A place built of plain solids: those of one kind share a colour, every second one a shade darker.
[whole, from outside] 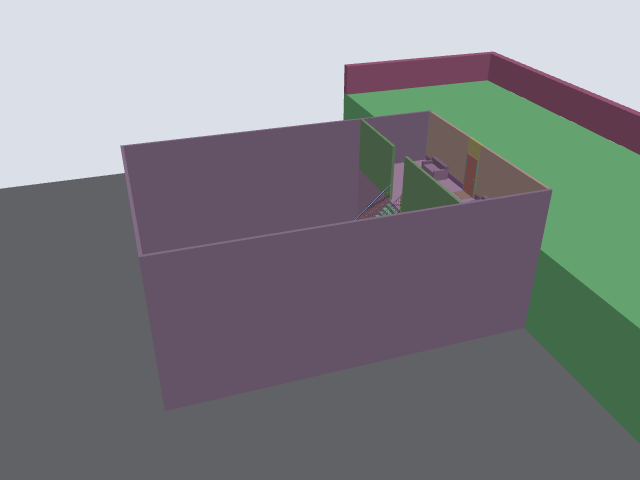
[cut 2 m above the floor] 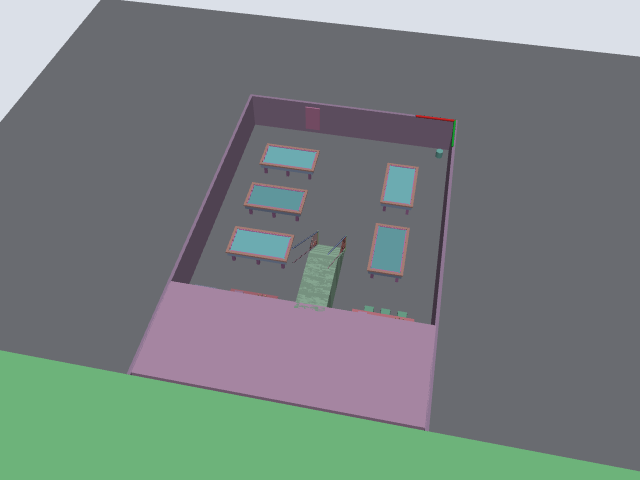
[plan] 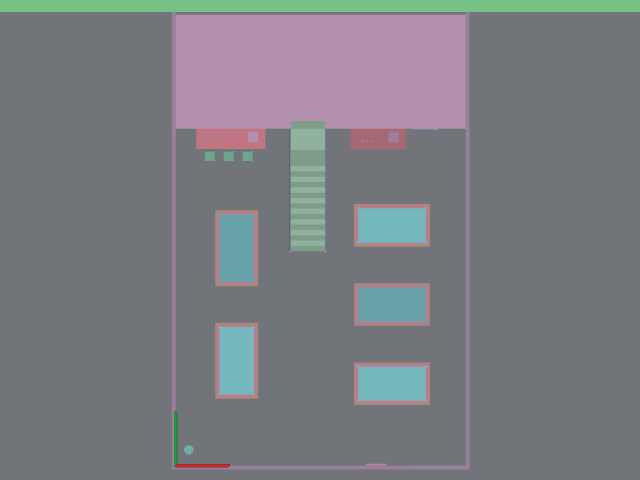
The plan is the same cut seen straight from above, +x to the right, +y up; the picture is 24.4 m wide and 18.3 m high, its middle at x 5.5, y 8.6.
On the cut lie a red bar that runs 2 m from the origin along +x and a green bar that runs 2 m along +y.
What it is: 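A billiard hall in the deep basement of an old town building, fitted out in the 1970s to 2010s; 11.1 x 17.1 m; the club room underground, without windows of its own, under a ceiling 3.05 m high; over the flight a stairwell up to the entrance level's ceiling, 7.51 m over the hall's floor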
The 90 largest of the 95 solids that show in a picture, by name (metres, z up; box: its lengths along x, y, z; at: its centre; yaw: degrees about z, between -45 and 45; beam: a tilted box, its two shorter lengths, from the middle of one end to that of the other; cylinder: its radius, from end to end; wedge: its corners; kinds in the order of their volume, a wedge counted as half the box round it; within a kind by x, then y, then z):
{
 "street_ground_1": {"box": [39.8, 12.65, 4.56], "at": [5.53, 23.61, 2.23]},
 "upper_1": {"box": [11.15, 4.35, 4.56], "at": [5.53, 15.02, 2.23]},
 "street_hedge_1": {"box": [0.6, 12.65, 2.2], "at": [-14.07, 23.61, 5.61]},
 "street_hedge_2": {"box": [39.8, 0.6, 2.2], "at": [5.53, 30.24, 5.61]},
 "wall_1": {"box": [0.15, 17.44, 7.56], "at": [-0.07, 8.57, 3.73]},
 "wall_2": {"box": [9.35, 0.15, 7.56], "at": [4.53, -0.07, 3.73]},
 "wall_3": {"box": [1.5, 0.15, 7.56], "at": [9.65, -0.07, 3.73]},
 "wall_4": {"box": [1.1, 0.15, 7.56], "at": [10.65, -0.07, 3.73]},
 "wall_5": {"box": [0.15, 17.44, 7.56], "at": [11.12, 8.57, 3.73]},
 "stair_step_1": {"box": [1.3, 0.41, 0.23], "at": [5.04, 8.37, 0.06]},
 "stair_step_2": {"box": [1.3, 0.41, 0.42], "at": [5.04, 8.58, 0.16]},
 "stair_step_3": {"box": [1.3, 0.41, 0.6], "at": [5.04, 8.78, 0.25]},
 "stair_step_4": {"box": [1.3, 0.41, 0.79], "at": [5.04, 8.98, 0.35]},
 "stair_step_5": {"box": [1.3, 0.41, 0.98], "at": [5.04, 9.19, 0.44]},
 "stair_step_6": {"box": [1.3, 0.41, 1.17], "at": [5.04, 9.39, 0.53]},
 "stair_step_7": {"box": [1.3, 0.41, 1.36], "at": [5.04, 9.59, 0.63]},
 "stair_step_8": {"box": [1.3, 0.41, 1.55], "at": [5.04, 9.79, 0.72]},
 "stair_step_9": {"box": [1.3, 0.41, 1.73], "at": [5.04, 10.0, 0.82]},
 "stair_step_10": {"box": [1.3, 0.41, 1.92], "at": [5.04, 10.2, 0.91]},
 "stair_step_11": {"box": [1.3, 0.41, 2.11], "at": [5.04, 10.4, 1.01]},
 "stair_step_12": {"box": [1.3, 0.41, 2.3], "at": [5.04, 10.61, 1.1]},
 "stair_step_13": {"box": [1.3, 0.41, 2.49], "at": [5.04, 10.81, 1.19]},
 "stair_step_14": {"box": [1.3, 0.41, 2.68], "at": [5.04, 11.01, 1.29]},
 "stair_step_15": {"box": [1.3, 0.41, 2.86], "at": [5.04, 11.22, 1.38]},
 "stair_step_16": {"box": [1.3, 0.41, 3.05], "at": [5.04, 11.42, 1.48]},
 "stair_step_17": {"box": [1.3, 0.41, 3.24], "at": [5.04, 11.62, 1.57]},
 "stair_step_18": {"box": [1.3, 0.41, 3.43], "at": [5.04, 11.82, 1.66]},
 "stair_step_19": {"box": [1.3, 0.41, 3.62], "at": [5.04, 12.03, 1.76]},
 "stair_step_20": {"box": [1.3, 0.41, 3.81], "at": [5.04, 12.23, 1.85]},
 "stair_step_21": {"box": [1.3, 0.41, 3.99], "at": [5.04, 12.43, 1.95]},
 "stair_step_22": {"box": [1.3, 0.41, 4.18], "at": [5.04, 12.64, 2.04]},
 "stair_step_23": {"box": [1.3, 0.5, 4.37], "at": [5.04, 12.89, 2.14]},
 "table_frame_1": {"box": [1.53, 2.8, 0.23], "at": [2.32, 4.0, 0.61]},
 "table_frame_2": {"box": [1.53, 2.8, 0.23], "at": [2.32, 8.29, 0.61]},
 "table_frame_3": {"box": [2.8, 1.53, 0.23], "at": [8.24, 3.12, 0.61]},
 "table_frame_4": {"box": [2.8, 1.53, 0.23], "at": [8.24, 6.14, 0.61]},
 "table_frame_5": {"box": [2.8, 1.53, 0.23], "at": [8.24, 9.16, 0.61]},
 "window_wall_1": {"box": [4.44, 0.15, 3.0], "at": [2.22, 17.21, 6.01]},
 "window_wall_2": {"box": [5.41, 0.15, 3.0], "at": [8.35, 17.21, 6.01]},
 "entrance_wall_1": {"box": [4.34, 0.15, 3.05], "at": [2.17, 12.91, 5.99]},
 "entrance_wall_2": {"box": [5.31, 0.15, 3.05], "at": [8.39, 12.91, 5.99]},
 "table_bed_1": {"box": [1.4, 2.67, 0.045], "at": [2.32, 4.0, 0.75]},
 "table_bed_2": {"box": [1.4, 2.67, 0.045], "at": [2.32, 8.29, 0.75]},
 "table_bed_3": {"box": [2.67, 1.4, 0.045], "at": [8.24, 3.12, 0.75]},
 "table_bed_4": {"box": [2.67, 1.4, 0.045], "at": [8.24, 6.14, 0.75]},
 "table_bed_5": {"box": [2.67, 1.4, 0.045], "at": [8.24, 9.16, 0.75]},
 "sofa_1": {"box": [0.16, 0.86, 0.65], "at": [1.5, 16.58, 4.79]},
 "sofa_2": {"box": [1.24, 0.65, 0.37], "at": [2.2, 16.5, 4.75]},
 "sofa_3": {"box": [1.56, 0.24, 0.83], "at": [2.2, 16.89, 4.88]},
 "sofa_4": {"box": [0.16, 0.86, 0.65], "at": [2.9, 16.58, 4.79]},
 "street_door_wall_1": {"box": [1.2, 0.15, 3.0], "at": [5.04, 17.21, 6.01]},
 "table_rail_1": {"box": [0.12, 2.9, 0.09], "at": [1.57, 4.0, 0.77]},
 "table_rail_2": {"box": [0.12, 2.9, 0.09], "at": [1.57, 8.29, 0.77]},
 "table_rail_3": {"box": [1.38, 0.12, 0.09], "at": [2.32, 2.61, 0.77]},
 "table_rail_4": {"box": [1.38, 0.12, 0.09], "at": [2.32, 5.38, 0.77]},
 "table_rail_5": {"box": [1.38, 0.12, 0.09], "at": [2.32, 6.9, 0.77]},
 "table_rail_6": {"box": [1.38, 0.12, 0.09], "at": [2.32, 9.67, 0.77]},
 "table_rail_7": {"box": [0.12, 2.9, 0.09], "at": [3.07, 4.0, 0.77]},
 "table_rail_8": {"box": [0.12, 2.9, 0.09], "at": [3.07, 8.29, 0.77]},
 "table_rail_9": {"box": [0.12, 1.38, 0.09], "at": [6.86, 3.12, 0.77]},
 "table_rail_10": {"box": [0.12, 1.38, 0.09], "at": [6.86, 6.14, 0.77]},
 "table_rail_11": {"box": [0.12, 1.38, 0.09], "at": [6.86, 9.16, 0.77]},
 "table_rail_12": {"box": [2.9, 0.12, 0.09], "at": [8.24, 2.37, 0.77]},
 "table_rail_13": {"box": [2.9, 0.12, 0.09], "at": [8.24, 3.87, 0.77]},
 "table_rail_14": {"box": [2.9, 0.12, 0.09], "at": [8.24, 5.39, 0.77]},
 "table_rail_15": {"box": [2.9, 0.12, 0.09], "at": [8.24, 6.89, 0.77]},
 "table_rail_16": {"box": [2.9, 0.12, 0.09], "at": [8.24, 8.41, 0.77]},
 "table_rail_17": {"box": [2.9, 0.12, 0.09], "at": [8.24, 9.91, 0.77]},
 "table_rail_18": {"box": [0.12, 1.38, 0.09], "at": [9.63, 3.12, 0.77]},
 "table_rail_19": {"box": [0.12, 1.38, 0.09], "at": [9.63, 6.14, 0.77]},
 "table_rail_20": {"box": [0.12, 1.38, 0.09], "at": [9.63, 9.16, 0.77]},
 "counter_top_1": {"box": [2.64, 0.78, 0.04], "at": [2.1, 12.46, 1.02]},
 "counter_top_2": {"box": [2.11, 0.78, 0.04], "at": [7.71, 12.46, 1.02]},
 "till_1": {"box": [0.38, 0.4, 0.3], "at": [2.95, 12.53, 1.19]},
 "till_2": {"box": [0.38, 0.4, 0.3], "at": [8.3, 12.53, 1.19]},
 "cue_rack_1": {"box": [0.8, 0.07, 1.49], "at": [7.65, 0.04, 1.0]},
 "street_door_leaf_1": {"box": [0.95, 0.04, 2.15], "at": [5.04, 17.12, 5.58]},
 "back_stallriser_1": {"box": [4.44, 0.05, 0.3], "at": [2.22, 17.16, 4.66]},
 "plant_pot_1": {"cylinder": 0.18, "from": [0.5, 0.6, 0.0], "to": [0.5, 0.6, 0.38]},
 "street_door_mat_1": {"box": [0.9, 0.6, 0.07], "at": [5.04, 16.79, 4.49]},
 "bar_stool_1": {"box": [0.38, 0.36, 0.06], "at": [1.3, 11.79, 0.73]},
 "bar_stool_2": {"box": [0.38, 0.36, 0.06], "at": [2.02, 11.79, 0.73]},
 "bar_stool_3": {"box": [0.38, 0.36, 0.06], "at": [2.74, 11.79, 0.73]},
 "stair_guard_rail_1": {"cylinder": 0.022, "from": [4.37, 8.17, 1.1], "to": [4.37, 12.84, 5.44]},
 "stair_guard_rail_2": {"cylinder": 0.022, "from": [5.71, 8.17, 1.1], "to": [5.71, 12.84, 5.44]},
 "table_nose_1": {"box": [0.04, 2.49, 0.034], "at": [1.65, 8.29, 0.79]},
 "table_nose_2": {"box": [0.04, 2.49, 0.034], "at": [2.99, 4.0, 0.79]},
 "table_nose_3": {"box": [0.04, 2.49, 0.034], "at": [2.99, 8.29, 0.79]},
 "table_nose_4": {"box": [2.49, 0.04, 0.034], "at": [8.24, 2.45, 0.79]},
 "street_door_jamb_1": {"box": [0.05, 0.05, 2.15], "at": [5.54, 17.11, 5.58]}
}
